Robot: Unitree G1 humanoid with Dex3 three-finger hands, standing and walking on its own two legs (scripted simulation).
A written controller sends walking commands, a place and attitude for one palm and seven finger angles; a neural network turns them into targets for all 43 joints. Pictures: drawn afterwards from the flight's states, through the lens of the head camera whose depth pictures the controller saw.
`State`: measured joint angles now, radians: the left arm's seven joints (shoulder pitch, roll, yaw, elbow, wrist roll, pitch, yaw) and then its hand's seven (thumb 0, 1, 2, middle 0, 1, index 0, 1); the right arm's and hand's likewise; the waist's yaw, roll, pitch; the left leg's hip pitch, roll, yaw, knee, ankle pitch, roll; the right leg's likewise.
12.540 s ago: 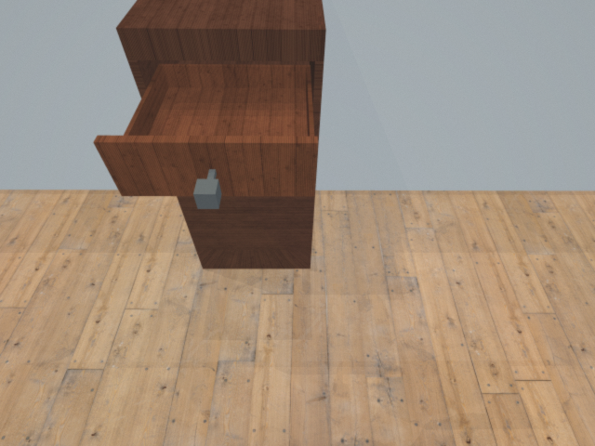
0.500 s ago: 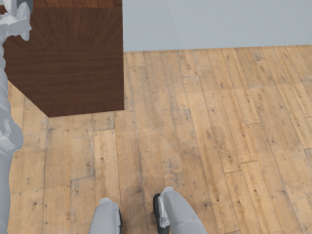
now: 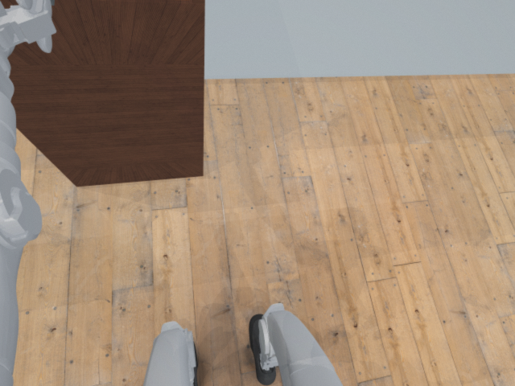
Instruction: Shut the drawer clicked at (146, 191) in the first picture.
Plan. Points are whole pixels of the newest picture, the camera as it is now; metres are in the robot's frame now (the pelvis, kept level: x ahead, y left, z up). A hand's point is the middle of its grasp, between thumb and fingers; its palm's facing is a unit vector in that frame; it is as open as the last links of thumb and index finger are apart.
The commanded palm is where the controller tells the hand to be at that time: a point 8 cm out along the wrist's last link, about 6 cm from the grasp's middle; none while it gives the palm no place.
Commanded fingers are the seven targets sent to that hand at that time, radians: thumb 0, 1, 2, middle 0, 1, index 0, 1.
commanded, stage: pull the fist back off the drawer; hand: left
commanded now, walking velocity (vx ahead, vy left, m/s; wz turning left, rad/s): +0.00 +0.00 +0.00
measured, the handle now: out of the picture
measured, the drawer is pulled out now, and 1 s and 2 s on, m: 0.00 0.00 0.00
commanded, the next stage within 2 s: draw the hand back to the body in 0.38 s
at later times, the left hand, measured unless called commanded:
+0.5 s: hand (56, 20) +0.59 +0.17 +0.10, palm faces +0.02 -1.00 -0.03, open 3.2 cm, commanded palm +0.55 +0.22 +0.11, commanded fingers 0.00 0.90 0.90 -1.40 -1.60 -1.40 -1.60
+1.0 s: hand out of the picture +0.43 +0.21 +0.17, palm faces +0.01 -1.00 -0.03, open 3.3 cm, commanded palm +0.39 +0.25 +0.18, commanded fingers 0.00 0.90 0.90 -1.40 -1.60 -1.40 -1.60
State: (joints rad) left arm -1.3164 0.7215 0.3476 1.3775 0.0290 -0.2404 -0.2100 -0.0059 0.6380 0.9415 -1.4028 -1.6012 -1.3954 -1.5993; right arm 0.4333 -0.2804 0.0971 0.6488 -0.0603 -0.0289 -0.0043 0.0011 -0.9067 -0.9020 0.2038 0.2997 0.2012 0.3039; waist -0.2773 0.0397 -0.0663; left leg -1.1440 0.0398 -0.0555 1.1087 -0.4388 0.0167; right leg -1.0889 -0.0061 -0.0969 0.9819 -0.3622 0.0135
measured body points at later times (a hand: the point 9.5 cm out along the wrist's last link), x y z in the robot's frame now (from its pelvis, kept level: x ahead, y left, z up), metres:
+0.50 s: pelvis +0.03 +0.00 +0.02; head +0.19 +0.01 +0.44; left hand +0.58 +0.23 +0.11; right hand +0.00 -0.26 -0.08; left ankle +0.03 +0.10 -0.65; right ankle +0.05 -0.14 -0.65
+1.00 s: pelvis +0.07 +0.00 +0.06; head +0.10 -0.01 +0.51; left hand +0.42 +0.26 +0.17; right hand +0.21 -0.25 -0.03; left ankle +0.03 +0.10 -0.65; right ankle +0.05 -0.14 -0.65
